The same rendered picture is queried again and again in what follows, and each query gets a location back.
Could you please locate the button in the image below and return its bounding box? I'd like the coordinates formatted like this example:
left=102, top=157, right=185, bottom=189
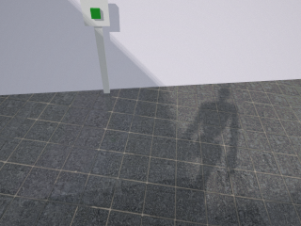
left=90, top=8, right=101, bottom=19

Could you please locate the panel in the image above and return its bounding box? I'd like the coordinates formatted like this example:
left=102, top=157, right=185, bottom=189
left=80, top=0, right=110, bottom=93

